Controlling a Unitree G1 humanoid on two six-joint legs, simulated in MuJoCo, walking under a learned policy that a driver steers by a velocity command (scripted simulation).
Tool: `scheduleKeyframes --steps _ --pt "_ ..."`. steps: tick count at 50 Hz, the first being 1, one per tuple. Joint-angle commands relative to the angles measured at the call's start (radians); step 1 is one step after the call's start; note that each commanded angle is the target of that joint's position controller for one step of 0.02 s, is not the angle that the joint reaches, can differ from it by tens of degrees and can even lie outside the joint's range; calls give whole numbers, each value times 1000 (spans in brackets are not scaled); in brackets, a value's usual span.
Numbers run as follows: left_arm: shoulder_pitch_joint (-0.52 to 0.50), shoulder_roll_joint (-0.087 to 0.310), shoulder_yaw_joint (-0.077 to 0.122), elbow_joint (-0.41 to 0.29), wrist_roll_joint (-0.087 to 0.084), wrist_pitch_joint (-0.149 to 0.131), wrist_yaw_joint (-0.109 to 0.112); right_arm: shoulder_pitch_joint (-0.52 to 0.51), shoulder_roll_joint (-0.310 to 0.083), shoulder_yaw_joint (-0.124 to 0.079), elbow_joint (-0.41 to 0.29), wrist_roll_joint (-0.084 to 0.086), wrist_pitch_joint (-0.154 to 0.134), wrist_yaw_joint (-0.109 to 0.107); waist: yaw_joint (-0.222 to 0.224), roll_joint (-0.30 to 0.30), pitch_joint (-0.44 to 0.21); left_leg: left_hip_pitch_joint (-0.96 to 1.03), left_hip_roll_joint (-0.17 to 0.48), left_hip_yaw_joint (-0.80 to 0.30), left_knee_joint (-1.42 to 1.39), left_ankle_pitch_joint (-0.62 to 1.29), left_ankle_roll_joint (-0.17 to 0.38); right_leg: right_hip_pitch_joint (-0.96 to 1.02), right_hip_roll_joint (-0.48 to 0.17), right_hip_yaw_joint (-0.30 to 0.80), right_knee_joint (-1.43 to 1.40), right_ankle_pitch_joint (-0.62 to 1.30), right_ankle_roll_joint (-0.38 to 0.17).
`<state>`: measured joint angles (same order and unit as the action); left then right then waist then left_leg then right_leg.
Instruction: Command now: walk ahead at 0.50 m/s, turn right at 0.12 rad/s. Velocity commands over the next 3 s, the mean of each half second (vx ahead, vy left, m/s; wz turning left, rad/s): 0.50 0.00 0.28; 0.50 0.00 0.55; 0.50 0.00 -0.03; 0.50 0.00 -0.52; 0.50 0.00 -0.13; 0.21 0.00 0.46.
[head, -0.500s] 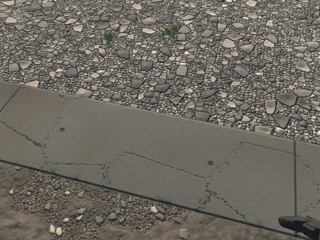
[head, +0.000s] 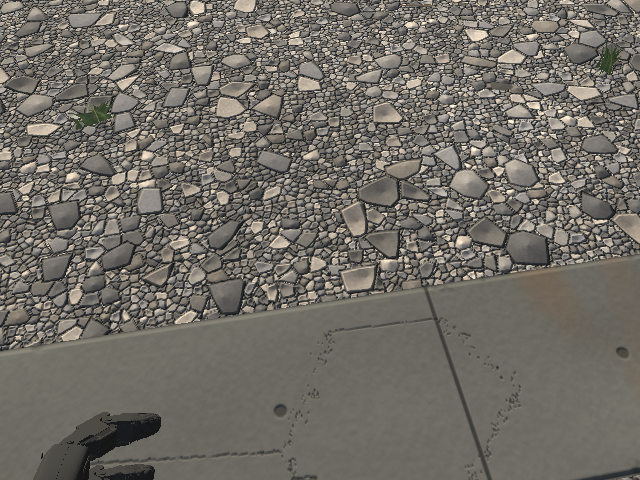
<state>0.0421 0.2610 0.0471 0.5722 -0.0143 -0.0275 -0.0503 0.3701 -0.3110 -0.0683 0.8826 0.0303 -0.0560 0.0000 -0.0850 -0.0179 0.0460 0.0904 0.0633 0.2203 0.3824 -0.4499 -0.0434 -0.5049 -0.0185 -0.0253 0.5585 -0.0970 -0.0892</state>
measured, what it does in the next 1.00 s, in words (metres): walks ahead, turning left: left foot, then right foot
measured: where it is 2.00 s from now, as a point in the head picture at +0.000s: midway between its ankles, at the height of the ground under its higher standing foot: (174, 286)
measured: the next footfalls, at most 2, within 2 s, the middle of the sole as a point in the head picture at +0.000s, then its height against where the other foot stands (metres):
left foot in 0.54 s outside the picture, level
right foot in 1.00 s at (271, 354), level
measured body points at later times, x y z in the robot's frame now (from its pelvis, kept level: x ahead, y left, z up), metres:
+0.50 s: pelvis +0.27 +0.03 +0.00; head +0.30 +0.04 +0.45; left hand +0.24 +0.31 -0.13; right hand +0.50 -0.17 -0.10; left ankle +0.40 +0.16 -0.70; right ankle +0.13 -0.11 -0.72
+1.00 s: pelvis +0.54 +0.11 +0.01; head +0.55 +0.12 +0.45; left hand +0.62 +0.43 -0.06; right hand +0.72 -0.13 -0.11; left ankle +0.40 +0.15 -0.72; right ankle +0.70 +0.06 -0.72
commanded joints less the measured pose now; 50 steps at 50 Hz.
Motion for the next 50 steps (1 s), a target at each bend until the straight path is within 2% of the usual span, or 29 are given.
scheduleKeyframes --steps 1,2,3,4,5,6,7,10,13,16,20,22,24,25,26,27,28,29,30,31,32,33,35,38,43,44,47,49,50 --pt "416 308 108 36 24 -4 37 23 -55 18 -89 -26 -20 6 217 -141 -335 -634 30 -62 735 358 64 923 -270 431 -33 -22 -205" --pt "429 270 91 24 21 -13 37 33 -64 23 -66 -9 -43 14 220 -160 -498 -733 -76 -278 939 -153 56 947 -417 767 -182 -48 -288" --pt "380 210 69 36 21 -22 30 -70 -152 -9 -94 30 -48 19 231 -83 -350 -815 -27 -338 982 -106 64 826 -375 600 -207 -39 -227" --pt "324 180 60 50 15 -28 28 -123 -137 -5 -116 35 -50 19 194 -87 -213 -832 19 -311 927 -27 69 679 -325 432 -223 5 -184" --pt "264 144 50 61 11 -34 26 -135 -120 -5 -110 14 -45 13 153 -57 -141 -808 54 -299 860 43 62 556 -277 334 -254 28 -153" --pt "218 110 41 60 14 -43 24 -109 -117 -12 -97 4 -31 10 116 -78 -102 -749 80 -306 818 107 55 458 -242 258 -296 47 -133" --pt "189 97 40 62 20 -54 23 -62 -99 -11 -77 5 -13 9 87 -92 -96 -689 89 -311 811 157 46 394 -230 214 -339 39 -129" --pt "171 98 46 97 30 -83 29 -58 -53 -9 -70 6 18 2 63 -59 -48 -700 86 -324 765 246 19 324 -226 102 -413 112 -132" --pt "198 106 51 134 37 -86 45 -131 -37 -7 -94 -3 17 4 80 -43 -10 -778 76 -343 616 396 10 364 -213 5 -426 157 -111" --pt "206 128 56 152 33 -81 57 -209 -8 6 -117 -11 11 21 107 -31 18 -756 59 -287 426 532 26 390 -206 -80 -426 183 -86" --pt "271 159 70 195 11 -59 67 -322 1 17 -176 -14 15 44 150 -13 63 -800 47 -230 305 491 64 510 -260 -121 -393 225 -80" --pt "275 175 77 207 -2 -41 71 -342 -9 13 -204 -14 17 55 144 -24 60 -803 32 -199 276 407 91 580 -282 -139 -341 328 -65" --pt "251 204 84 203 -11 -23 78 -295 -38 -3 -213 -14 24 62 103 -52 7 -693 -30 -135 273 298 131 611 -278 -168 -216 648 -40" --pt "239 218 86 200 -14 -14 81 -213 -68 -20 -202 -11 28 62 55 -65 -48 -577 -74 -105 277 256 154 605 -263 -182 -93 785 -23" --pt "217 217 82 196 -21 -7 83 -67 -114 -48 -169 -8 30 53 -30 -50 -125 -365 -120 -94 223 297 188 537 -225 -208 109 799 9" --pt "228 189 69 187 -9 -14 84 78 -194 -82 -140 -2 40 32 -93 37 -208 -84 -60 -248 169 340 241 328 -172 -211 403 524 60" --pt "339 30 22 137 36 -39 68 48 -297 -93 -149 7 33 23 44 304 -280 221 201 -817 83 253 436 -112 44 -116 782 -459 132" --pt "257 100 26 124 -2 -78 55 81 -225 -70 -180 -4 17 35 -29 184 -431 302 277 -1075 -76 96 489 -228 68 124 886 -520 116" --pt "166 149 40 100 -40 -97 49 50 -165 -56 -172 -10 6 38 -41 126 -282 217 256 -942 -102 102 430 -311 14 134 860 -442 89" --pt "137 140 35 91 -30 -109 54 -2 -134 -47 -174 -5 0 37 -5 57 -181 77 209 -819 -95 166 390 -298 -31 126 774 -354 74" --pt "126 143 41 99 -1 -111 62 -67 -101 -37 -186 -9 0 32 34 26 -119 -62 166 -715 -89 279 359 -240 -64 120 684 -291 77" --pt "146 151 49 104 13 -101 62 -106 -77 -26 -206 -24 -2 26 70 42 -104 -155 133 -651 -106 377 349 -165 -84 128 637 -244 82" --pt "176 138 51 104 20 -77 61 -114 -78 -26 -219 -25 -5 16 99 57 -95 -236 105 -599 -132 481 352 -112 -87 115 555 -208 108" --pt "96 98 37 77 27 -57 66 -66 -118 -38 -204 -17 -6 -4 80 58 -55 -311 65 -515 -142 549 333 -117 -65 85 365 -75 147" --pt "-61 56 21 28 30 -70 45 -5 -125 -42 -184 -17 17 -27 24 106 -62 -391 -13 -474 -81 518 256 47 40 52 66 227 144" --pt "-46 58 24 29 24 -74 41 1 -123 -43 -185 -25 23 -22 33 130 -91 -405 -7 -487 -54 544 253 110 55 55 104 235 141" --pt "-20 105 43 22 8 -86 37 -1 -101 -41 -210 -11 39 -24 62 137 -73 -323 31 -612 15 449 249 129 57 88 33 51 122" --pt "96 133 60 48 5 -100 35 -57 -95 -39 -235 -7 42 -30 143 157 -79 -293 23 -647 110 473 223 241 43 93 -72 28 83" --pt "228 184 77 72 25 -108 34 -66 -50 -22 -250 -14 38 -28 200 86 -176 -330 -27 -584 330 424 184 426 -69 190 -108 34 27"
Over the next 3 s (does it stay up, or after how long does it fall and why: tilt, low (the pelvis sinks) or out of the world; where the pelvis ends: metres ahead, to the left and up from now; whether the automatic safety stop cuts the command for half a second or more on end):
stays up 1.50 0.39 -0.17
